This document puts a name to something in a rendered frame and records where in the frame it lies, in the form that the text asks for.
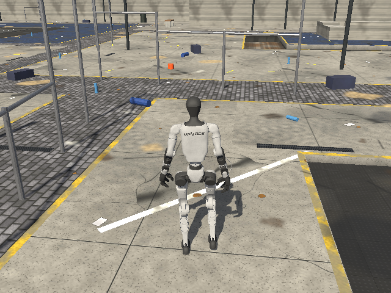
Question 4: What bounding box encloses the right robot upper arm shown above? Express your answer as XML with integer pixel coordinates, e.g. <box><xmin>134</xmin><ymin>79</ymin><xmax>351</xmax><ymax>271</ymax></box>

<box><xmin>207</xmin><ymin>123</ymin><xmax>223</xmax><ymax>157</ymax></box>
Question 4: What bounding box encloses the robot right foot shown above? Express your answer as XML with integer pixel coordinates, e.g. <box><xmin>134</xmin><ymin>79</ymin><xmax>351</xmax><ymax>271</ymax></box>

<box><xmin>208</xmin><ymin>234</ymin><xmax>217</xmax><ymax>249</ymax></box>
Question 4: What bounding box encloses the right robot forearm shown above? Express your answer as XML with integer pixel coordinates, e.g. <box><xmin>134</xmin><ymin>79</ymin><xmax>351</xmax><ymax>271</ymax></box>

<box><xmin>217</xmin><ymin>148</ymin><xmax>229</xmax><ymax>178</ymax></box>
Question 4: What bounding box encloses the left robot forearm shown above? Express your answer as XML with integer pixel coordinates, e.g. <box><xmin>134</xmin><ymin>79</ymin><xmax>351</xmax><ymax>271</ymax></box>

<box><xmin>161</xmin><ymin>148</ymin><xmax>172</xmax><ymax>175</ymax></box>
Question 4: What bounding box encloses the robot right hand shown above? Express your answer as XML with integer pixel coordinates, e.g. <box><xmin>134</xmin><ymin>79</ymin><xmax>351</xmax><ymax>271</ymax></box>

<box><xmin>216</xmin><ymin>176</ymin><xmax>231</xmax><ymax>193</ymax></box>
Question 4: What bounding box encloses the robot left hand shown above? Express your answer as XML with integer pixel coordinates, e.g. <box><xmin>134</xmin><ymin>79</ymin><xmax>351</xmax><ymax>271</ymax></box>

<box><xmin>159</xmin><ymin>173</ymin><xmax>174</xmax><ymax>187</ymax></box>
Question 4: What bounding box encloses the robot right thigh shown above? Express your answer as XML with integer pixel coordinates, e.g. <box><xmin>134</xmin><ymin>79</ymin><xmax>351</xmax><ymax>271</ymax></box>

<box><xmin>204</xmin><ymin>170</ymin><xmax>216</xmax><ymax>210</ymax></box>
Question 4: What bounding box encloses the left robot upper arm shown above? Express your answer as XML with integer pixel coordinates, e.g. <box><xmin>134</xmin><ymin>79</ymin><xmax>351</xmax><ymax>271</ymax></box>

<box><xmin>166</xmin><ymin>123</ymin><xmax>181</xmax><ymax>157</ymax></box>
